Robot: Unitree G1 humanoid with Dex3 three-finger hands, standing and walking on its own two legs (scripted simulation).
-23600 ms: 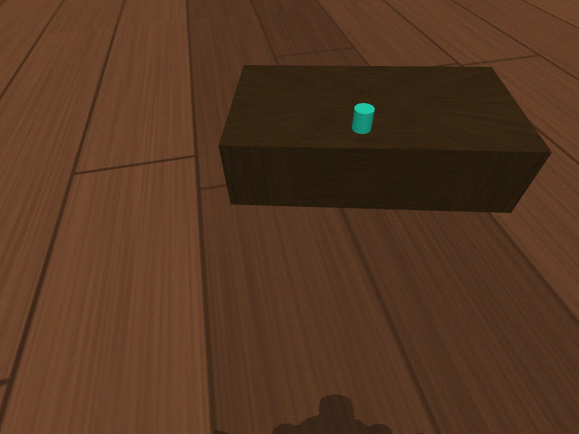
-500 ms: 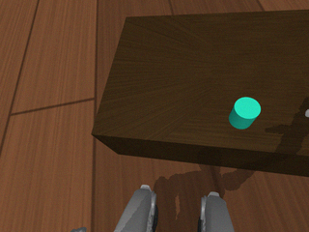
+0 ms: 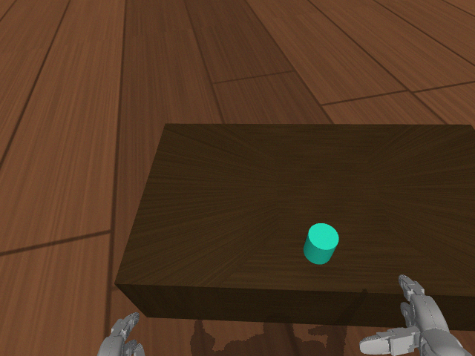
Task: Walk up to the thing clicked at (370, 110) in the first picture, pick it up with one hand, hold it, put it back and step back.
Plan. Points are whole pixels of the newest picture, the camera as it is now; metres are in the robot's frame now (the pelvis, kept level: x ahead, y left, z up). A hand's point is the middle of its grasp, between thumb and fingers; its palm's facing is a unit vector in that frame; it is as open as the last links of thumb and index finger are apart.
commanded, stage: home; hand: right
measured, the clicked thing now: (320, 244) +0.49 -0.19 -0.31
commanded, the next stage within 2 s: none
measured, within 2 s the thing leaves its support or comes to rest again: neither
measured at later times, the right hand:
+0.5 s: hand out of the picture +0.15 -0.16 -0.06, palm faces +0.08 +0.98 -0.20, open 17.4 cm
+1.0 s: hand out of the picture +0.15 -0.18 -0.06, palm faces +0.06 +0.98 -0.20, open 17.6 cm
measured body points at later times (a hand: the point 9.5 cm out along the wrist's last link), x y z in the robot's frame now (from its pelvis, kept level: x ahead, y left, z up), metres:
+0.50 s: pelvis -0.01 +0.02 -0.01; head +0.01 +0.02 +0.44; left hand +0.16 +0.27 -0.07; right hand +0.14 -0.21 -0.04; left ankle +0.00 +0.16 -0.69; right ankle +0.00 -0.11 -0.69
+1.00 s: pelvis -0.01 +0.01 -0.01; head +0.02 -0.01 +0.44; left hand +0.17 +0.25 -0.07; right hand +0.15 -0.23 -0.04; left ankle +0.00 +0.16 -0.69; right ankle +0.00 -0.11 -0.69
